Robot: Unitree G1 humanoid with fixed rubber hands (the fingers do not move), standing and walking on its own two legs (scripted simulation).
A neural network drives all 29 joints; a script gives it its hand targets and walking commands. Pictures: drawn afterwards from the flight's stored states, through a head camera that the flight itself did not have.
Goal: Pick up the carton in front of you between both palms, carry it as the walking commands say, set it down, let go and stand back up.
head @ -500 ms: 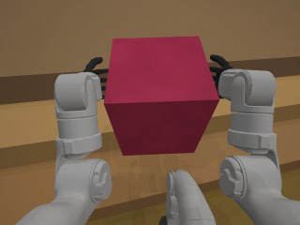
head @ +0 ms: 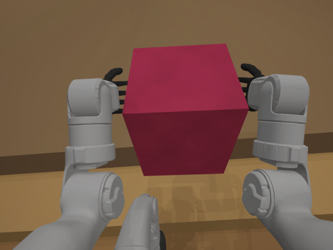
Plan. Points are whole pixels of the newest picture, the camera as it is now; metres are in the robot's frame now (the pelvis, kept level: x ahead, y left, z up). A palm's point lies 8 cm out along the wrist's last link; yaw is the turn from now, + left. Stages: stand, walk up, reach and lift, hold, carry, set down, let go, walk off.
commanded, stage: carry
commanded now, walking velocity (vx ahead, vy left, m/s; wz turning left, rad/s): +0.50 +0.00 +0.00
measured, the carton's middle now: (181, 115) +0.41 +0.01 +0.12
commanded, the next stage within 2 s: none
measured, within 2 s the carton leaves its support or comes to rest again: neither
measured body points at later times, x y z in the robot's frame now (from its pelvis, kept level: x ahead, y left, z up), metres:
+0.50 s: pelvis +0.34 +0.00 +0.19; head +0.36 +0.04 +0.64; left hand +0.74 +0.14 +0.37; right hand +0.72 -0.16 +0.39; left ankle +0.17 +0.12 -0.55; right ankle +0.48 -0.10 -0.40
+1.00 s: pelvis +0.67 +0.07 +0.38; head +0.68 +0.05 +0.83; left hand +1.08 +0.18 +0.57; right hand +1.05 -0.12 +0.56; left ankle +0.81 +0.16 -0.24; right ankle +0.50 -0.08 -0.26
